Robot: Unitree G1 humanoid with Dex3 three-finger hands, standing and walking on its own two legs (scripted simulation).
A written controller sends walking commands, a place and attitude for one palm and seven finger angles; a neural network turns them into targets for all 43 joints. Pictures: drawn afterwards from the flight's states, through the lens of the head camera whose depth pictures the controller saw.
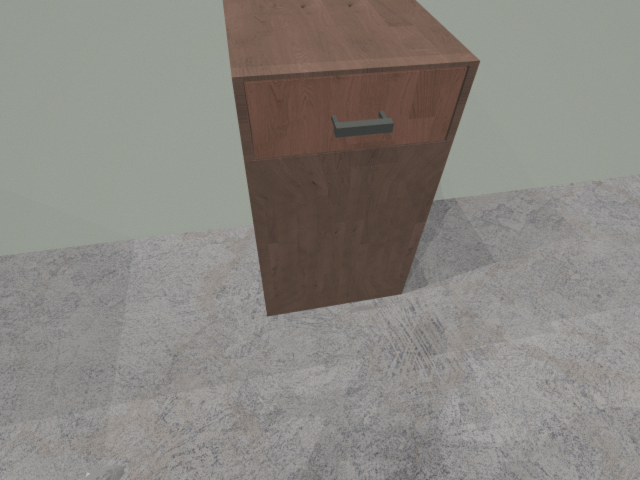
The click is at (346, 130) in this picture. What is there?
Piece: drawer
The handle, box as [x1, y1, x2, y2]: [331, 111, 393, 137]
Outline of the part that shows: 393,122 390,118 386,117 383,111 379,111 379,119 339,122 335,115 331,115 331,119 334,125 334,133 336,137 392,131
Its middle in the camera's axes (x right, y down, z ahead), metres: +0.09 -0.25 +0.83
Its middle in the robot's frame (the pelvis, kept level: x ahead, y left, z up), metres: +0.80 -0.04 +0.02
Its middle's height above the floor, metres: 0.79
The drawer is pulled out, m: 0.00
